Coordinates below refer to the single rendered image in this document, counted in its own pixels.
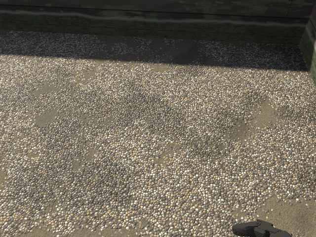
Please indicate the right robot hand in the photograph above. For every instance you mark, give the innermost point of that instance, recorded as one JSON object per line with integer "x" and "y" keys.
{"x": 259, "y": 228}

